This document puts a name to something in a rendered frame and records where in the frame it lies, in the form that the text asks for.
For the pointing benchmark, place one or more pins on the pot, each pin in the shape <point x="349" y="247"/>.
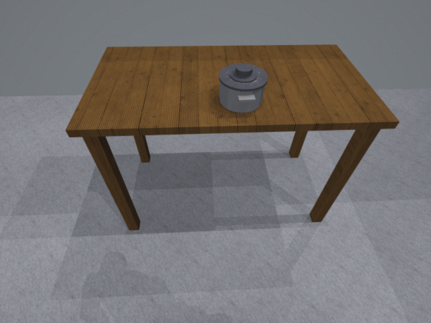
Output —
<point x="241" y="102"/>

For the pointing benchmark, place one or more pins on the knob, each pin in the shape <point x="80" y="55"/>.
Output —
<point x="244" y="69"/>

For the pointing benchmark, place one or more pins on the table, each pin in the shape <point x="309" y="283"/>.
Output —
<point x="175" y="90"/>

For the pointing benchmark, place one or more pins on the lid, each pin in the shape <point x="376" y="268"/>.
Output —
<point x="255" y="81"/>

